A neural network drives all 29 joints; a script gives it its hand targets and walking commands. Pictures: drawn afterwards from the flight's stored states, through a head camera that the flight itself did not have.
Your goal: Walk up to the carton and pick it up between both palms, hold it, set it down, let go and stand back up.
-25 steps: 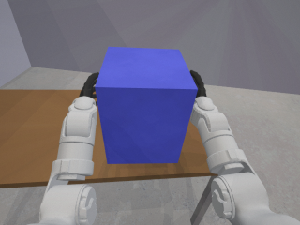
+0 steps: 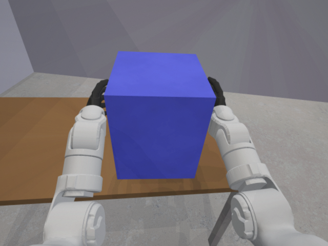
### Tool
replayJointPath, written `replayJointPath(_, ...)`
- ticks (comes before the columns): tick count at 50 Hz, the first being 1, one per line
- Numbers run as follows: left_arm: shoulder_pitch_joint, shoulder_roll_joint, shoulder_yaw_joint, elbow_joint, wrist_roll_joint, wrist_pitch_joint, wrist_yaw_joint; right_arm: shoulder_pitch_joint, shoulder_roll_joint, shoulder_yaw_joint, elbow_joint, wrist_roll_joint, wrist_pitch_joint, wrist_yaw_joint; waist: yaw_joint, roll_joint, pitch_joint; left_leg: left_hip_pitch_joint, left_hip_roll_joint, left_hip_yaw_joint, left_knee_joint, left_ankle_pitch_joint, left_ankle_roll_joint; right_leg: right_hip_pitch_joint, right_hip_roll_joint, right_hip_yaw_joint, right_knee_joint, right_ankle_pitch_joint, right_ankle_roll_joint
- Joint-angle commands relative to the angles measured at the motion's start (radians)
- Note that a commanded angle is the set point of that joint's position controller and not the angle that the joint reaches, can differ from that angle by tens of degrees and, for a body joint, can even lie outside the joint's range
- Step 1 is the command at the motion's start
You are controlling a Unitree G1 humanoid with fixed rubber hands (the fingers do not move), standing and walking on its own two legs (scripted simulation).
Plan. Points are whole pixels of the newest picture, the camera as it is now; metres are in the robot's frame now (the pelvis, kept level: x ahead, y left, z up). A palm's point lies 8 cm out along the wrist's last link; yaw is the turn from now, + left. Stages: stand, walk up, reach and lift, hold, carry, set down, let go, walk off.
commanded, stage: hold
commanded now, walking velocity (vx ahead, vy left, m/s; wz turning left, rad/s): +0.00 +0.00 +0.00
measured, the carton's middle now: (157, 115) +0.39 +0.01 +0.18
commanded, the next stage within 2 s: set down in 0.26 s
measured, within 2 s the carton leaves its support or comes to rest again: neither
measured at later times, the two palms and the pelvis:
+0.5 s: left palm (94, 105) +0.37 +0.16 +0.22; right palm (217, 101) +0.38 -0.13 +0.23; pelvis +0.00 +0.00 +0.00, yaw +0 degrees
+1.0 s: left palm (98, 119) +0.41 +0.16 +0.15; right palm (205, 116) +0.41 -0.13 +0.17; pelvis +0.03 +0.00 +0.00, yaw +0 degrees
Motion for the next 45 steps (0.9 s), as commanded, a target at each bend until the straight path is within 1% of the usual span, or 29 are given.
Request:
replayJointPath(1,-0.763,-0.683,-0.365,-0.246,-0.127,-0.098,-0.153,-0.755,0.624,0.369,-0.338,0.2,-0.077,0.125,-0.025,0.079,-0.421,0.229,-0.058,-0.003,-0.087,0.212,-0.006,0.114,0.052,-0.048,-0.059,0.106,0.021)
replayJointPath(3,-0.801,-0.677,-0.363,-0.249,-0.14,-0.103,-0.156,-0.765,0.622,0.352,-0.323,0.186,-0.073,0.127,-0.03,0.07,-0.41,0.226,-0.062,0.0,-0.093,0.169,-0.005,0.094,0.047,-0.047,-0.064,0.063,0.026)
replayJointPath(5,-0.759,-0.681,-0.363,-0.227,-0.129,-0.094,-0.151,-0.782,0.625,0.37,-0.358,0.197,-0.079,0.124,-0.014,0.06,-0.413,0.221,-0.059,0.0,-0.094,0.179,-0.004,0.113,0.052,-0.055,-0.061,0.088,0.024)
replayJointPath(6,-0.794,-0.691,-0.368,-0.248,-0.134,-0.1,-0.154,-0.79,0.629,0.361,-0.345,0.193,-0.075,0.124,-0.029,0.068,-0.427,0.221,-0.063,0.002,-0.091,0.155,0.0,0.098,0.05,-0.051,-0.065,0.049,0.026)
replayJointPath(7,-0.806,-0.677,-0.367,-0.285,-0.135,-0.105,-0.152,-0.76,0.637,0.374,-0.334,0.202,-0.075,0.127,-0.015,0.06,-0.448,0.243,-0.059,-0.001,-0.094,0.173,0.001,0.107,0.055,-0.049,-0.064,0.065,0.025)
replayJointPath(8,-0.808,-0.681,-0.359,-0.251,-0.133,-0.104,-0.155,-0.761,0.634,0.357,-0.312,0.188,-0.072,0.126,-0.028,0.059,-0.414,0.221,-0.061,-0.003,-0.099,0.148,0.0,0.096,0.055,-0.051,-0.064,0.042,0.021)
replayJointPath(11,-0.78,-0.693,-0.356,-0.229,-0.119,-0.093,-0.161,-0.789,0.625,0.353,-0.321,0.196,-0.078,0.131,-0.015,0.065,-0.4,0.207,-0.058,0.002,-0.103,0.139,0.003,0.1,0.053,-0.054,-0.065,0.037,0.02)
replayJointPath(13,-0.79,-0.696,-0.352,-0.207,-0.119,-0.092,-0.156,-0.775,0.608,0.334,-0.307,0.186,-0.077,0.135,-0.029,0.08,-0.399,0.207,-0.051,-0.004,-0.112,0.124,-0.005,0.099,0.055,-0.053,-0.064,0.028,0.012)
replayJointPath(14,-0.838,-0.678,-0.343,-0.193,-0.109,-0.101,-0.163,-0.887,0.627,0.38,-0.338,0.219,-0.084,0.138,0.014,0.074,-0.438,0.219,-0.061,0.009,-0.107,0.074,-0.002,0.099,0.061,-0.051,-0.058,-0.007,0.014)
replayJointPath(16,-0.839,-0.674,-0.35,-0.18,-0.132,-0.116,-0.167,-0.889,0.653,0.392,-0.364,0.207,-0.095,0.127,0.017,0.043,-0.463,0.207,-0.066,0.016,-0.097,0.104,0.006,0.115,0.053,-0.044,-0.057,0.039,0.024)
replayJointPath(17,-0.872,-0.67,-0.331,-0.148,-0.117,-0.122,-0.165,-0.897,0.644,0.345,-0.302,0.184,-0.098,0.133,0.005,0.08,-0.43,0.194,-0.068,0.016,-0.116,0.053,-0.001,0.085,0.053,-0.046,-0.065,-0.018,0.014)
replayJointPath(18,-0.864,-0.669,-0.311,-0.121,-0.114,-0.131,-0.175,-0.917,0.643,0.332,-0.32,0.167,-0.118,0.134,0.023,0.059,-0.422,0.187,-0.065,0.024,-0.121,0.015,0.007,0.07,0.046,-0.041,-0.072,-0.051,0.017)
replayJointPath(19,-0.855,-0.653,-0.285,-0.1,-0.083,-0.134,-0.18,-0.874,0.635,0.284,-0.261,0.134,-0.122,0.136,0.007,0.065,-0.385,0.174,-0.058,0.022,-0.138,-0.026,0.009,0.077,0.04,-0.049,-0.075,-0.078,0.015)
replayJointPath(20,-0.869,-0.665,-0.302,-0.149,-0.093,-0.148,-0.183,-0.871,0.649,0.3,-0.303,0.127,-0.145,0.14,0.0,0.062,-0.453,0.213,-0.059,0.027,-0.124,0.022,0.006,0.098,0.04,-0.056,-0.067,-0.036,0.018)
replayJointPath(21,-0.85,-0.652,-0.271,-0.142,-0.084,-0.16,-0.184,-0.847,0.655,0.296,-0.275,0.128,-0.147,0.135,0.017,0.049,-0.428,0.2,-0.059,0.027,-0.13,0.052,0.009,0.119,0.042,-0.052,-0.062,-0.008,0.02)
replayJointPath(23,-0.818,-0.652,-0.282,-0.111,-0.071,-0.195,-0.19,-0.821,0.626,0.257,-0.259,0.08,-0.187,0.137,-0.003,0.083,-0.44,0.223,-0.055,0.031,-0.127,0.062,-0.003,0.122,0.037,-0.064,-0.064,-0.006,0.019)
replayJointPath(26,-0.782,-0.559,-0.15,0.028,0.017,-0.223,-0.224,-0.726,0.59,0.114,-0.11,-0.028,-0.211,0.154,-0.009,0.016,-0.261,0.19,-0.051,0.054,-0.177,-0.095,0.022,0.078,0.023,-0.079,-0.094,-0.176,0.023)
replayJointPath(28,-0.719,-0.532,-0.109,0.073,0.049,-0.231,-0.239,-0.692,0.555,0.112,-0.095,-0.054,-0.229,0.163,0.02,-0.003,-0.216,0.174,-0.054,0.072,-0.185,-0.094,0.023,0.098,0.023,-0.074,-0.094,-0.189,0.024)
replayJointPath(30,-0.736,-0.549,-0.14,0.029,0.04,-0.261,-0.244,-0.644,0.562,0.104,-0.068,-0.072,-0.261,0.163,0.011,0.049,-0.211,0.171,-0.047,0.073,-0.181,-0.053,0.003,0.116,0.026,-0.081,-0.088,-0.136,0.017)
replayJointPath(31,-0.707,-0.558,-0.15,-0.013,0.029,-0.275,-0.242,-0.637,0.577,0.144,-0.103,-0.063,-0.28,0.162,0.036,0.049,-0.25,0.203,-0.05,0.079,-0.171,0.014,-0.003,0.135,0.031,-0.084,-0.086,-0.094,0.017)
replayJointPath(34,-0.706,-0.54,-0.165,-0.056,0.031,-0.317,-0.223,-0.609,0.6,0.199,-0.109,-0.076,-0.316,0.169,0.05,0.044,-0.326,0.25,-0.057,0.092,-0.152,0.102,-0.001,0.159,0.031,-0.089,-0.081,-0.002,0.028)
replayJointPath(35,-0.697,-0.541,-0.188,-0.071,0.026,-0.329,-0.219,-0.591,0.605,0.214,-0.095,-0.076,-0.324,0.167,0.048,0.067,-0.325,0.246,-0.061,0.089,-0.136,0.155,-0.01,0.178,0.027,-0.086,-0.069,0.053,0.027)
replayJointPath(36,-0.684,-0.562,-0.224,-0.08,0.004,-0.339,-0.22,-0.626,0.613,0.236,-0.165,-0.08,-0.342,0.164,0.041,0.055,-0.398,0.295,-0.057,0.083,-0.126,0.187,-0.01,0.189,0.03,-0.088,-0.069,0.085,0.03)
replayJointPath(37,-0.681,-0.558,-0.237,-0.12,-0.002,-0.344,-0.212,-0.609,0.609,0.276,-0.173,-0.062,-0.356,0.164,0.047,0.075,-0.405,0.296,-0.053,0.081,-0.115,0.221,-0.016,0.186,0.037,-0.095,-0.058,0.106,0.024)
replayJointPath(38,-0.673,-0.563,-0.266,-0.092,-0.018,-0.357,-0.213,-0.595,0.612,0.266,-0.179,-0.074,-0.363,0.161,0.034,0.066,-0.42,0.31,-0.054,0.08,-0.107,0.251,-0.022,0.192,0.037,-0.097,-0.059,0.13,0.026)
replayJointPath(41,-0.614,-0.588,-0.315,-0.128,-0.031,-0.38,-0.201,-0.58,0.627,0.337,-0.256,-0.073,-0.396,0.151,0.045,0.054,-0.484,0.333,-0.052,0.072,-0.071,0.343,-0.025,0.237,0.034,-0.095,-0.043,0.258,0.032)
replayJointPath(42,-0.61,-0.613,-0.348,-0.175,-0.053,-0.381,-0.201,-0.581,0.614,0.362,-0.284,-0.059,-0.413,0.147,0.025,0.056,-0.534,0.384,-0.045,0.067,-0.043,0.465,-0.041,0.248,0.042,-0.105,-0.031,0.362,0.031)
replayJointPath(44,-0.621,-0.62,-0.395,-0.198,-0.079,-0.389,-0.199,-0.603,0.639,0.426,-0.36,-0.037,-0.427,0.134,0.021,0.042,-0.573,0.386,-0.053,0.068,-0.025,0.508,-0.045,0.287,0.038,-0.095,-0.02,0.469,0.043)
replayJointPath(45,-0.662,-0.628,-0.428,-0.225,-0.088,-0.397,-0.193,-0.599,0.639,0.427,-0.37,-0.038,-0.435,0.132,0.004,0.069,-0.587,0.385,-0.053,0.058,-0.018,0.531,-0.054,0.279,0.04,-0.097,-0.018,0.468,0.043)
